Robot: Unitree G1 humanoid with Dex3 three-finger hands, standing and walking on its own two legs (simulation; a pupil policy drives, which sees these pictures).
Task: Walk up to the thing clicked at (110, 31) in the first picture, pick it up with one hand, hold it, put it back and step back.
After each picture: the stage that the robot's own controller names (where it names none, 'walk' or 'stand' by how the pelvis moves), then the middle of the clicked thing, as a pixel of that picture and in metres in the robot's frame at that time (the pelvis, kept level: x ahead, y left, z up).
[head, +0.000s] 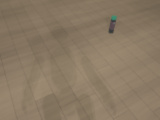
stand; (112, 24) +1.83 -0.47 -0.66
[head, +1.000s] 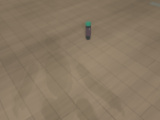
walk; (88, 30) +1.76 +0.00 -0.63
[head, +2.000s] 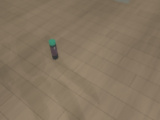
walk; (53, 49) +1.23 +0.30 -0.64
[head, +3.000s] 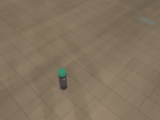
walk; (62, 79) +0.83 +0.19 -0.64
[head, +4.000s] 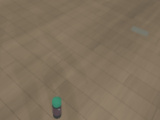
walk; (56, 108) +0.56 +0.11 -0.65
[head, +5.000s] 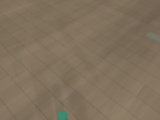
stand; out of the picture +0.47 +0.12 -0.64
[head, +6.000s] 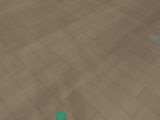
stand; out of the picture +0.46 +0.13 -0.65
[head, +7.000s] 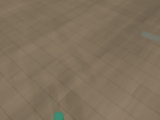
stand; out of the picture +0.46 +0.15 -0.65
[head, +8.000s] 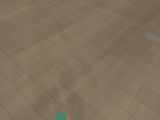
stand; out of the picture +0.47 +0.15 -0.66
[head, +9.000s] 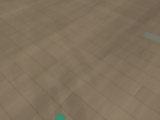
stand; out of the picture +0.45 +0.14 -0.66
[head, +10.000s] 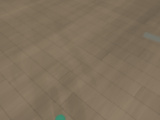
go down; out of the picture +0.45 +0.14 -0.66
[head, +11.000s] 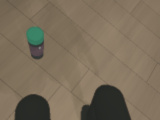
go down; (36, 45) +0.56 +0.12 -0.32
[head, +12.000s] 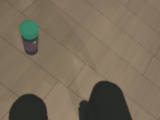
approach; (30, 40) +0.56 +0.12 -0.30
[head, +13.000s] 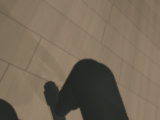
close in; out of the picture +0.57 +0.18 -0.19
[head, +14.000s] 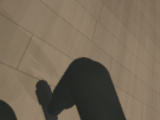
close in; out of the picture +0.57 +0.19 -0.20
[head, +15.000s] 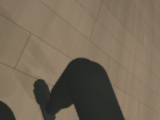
lift; out of the picture +0.55 +0.18 -0.21
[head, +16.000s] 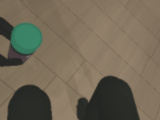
lift; (21, 48) +0.43 +0.17 -0.10
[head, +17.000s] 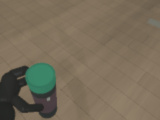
hold; (45, 95) +0.30 +0.12 +0.05
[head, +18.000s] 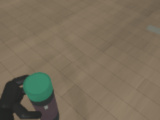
hold; (45, 103) +0.29 +0.12 +0.02
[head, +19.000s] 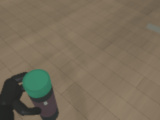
crouch; (44, 100) +0.30 +0.13 +0.02
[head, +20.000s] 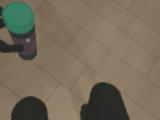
crouch; (24, 37) +0.49 +0.11 -0.06
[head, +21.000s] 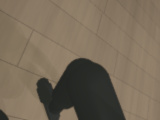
lower; out of the picture +0.52 +0.16 -0.20
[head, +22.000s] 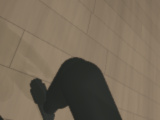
lower; out of the picture +0.67 +0.17 -0.29
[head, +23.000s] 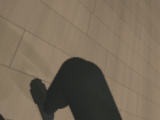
hold; out of the picture +0.67 +0.16 -0.30
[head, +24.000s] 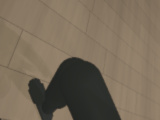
lower; out of the picture +0.67 +0.17 -0.30
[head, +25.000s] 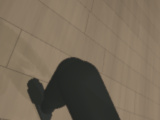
lower; out of the picture +0.66 +0.18 -0.31
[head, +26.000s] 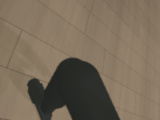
loosen; out of the picture +0.66 +0.20 -0.31
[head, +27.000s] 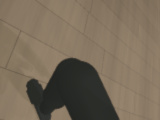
withdraw; out of the picture +0.66 +0.24 -0.31
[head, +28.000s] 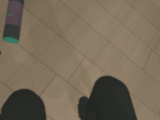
stand; (14, 16) +0.68 +0.19 -0.33
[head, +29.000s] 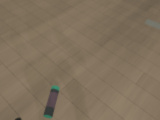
stand; (52, 101) +0.61 +0.18 -0.67
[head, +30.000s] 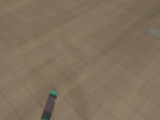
stand; (49, 105) +0.63 +0.23 -0.69
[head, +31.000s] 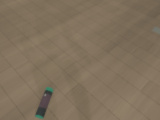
stand; (44, 102) +0.63 +0.28 -0.70
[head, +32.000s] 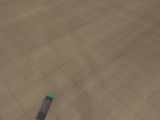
walk; (45, 107) +0.65 +0.34 -0.75
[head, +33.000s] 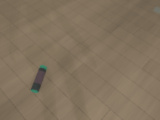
walk; (39, 78) +0.75 +0.37 -0.73
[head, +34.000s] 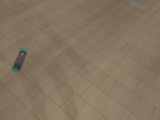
walk; (20, 60) +0.98 +0.55 -0.73
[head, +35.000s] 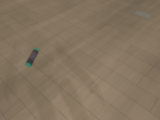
stand; (32, 57) +1.26 +0.62 -0.73
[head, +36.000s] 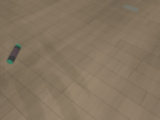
stand; (14, 53) +1.21 +0.73 -0.74
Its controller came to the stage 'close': yes
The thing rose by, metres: 0.67
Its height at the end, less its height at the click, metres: -0.09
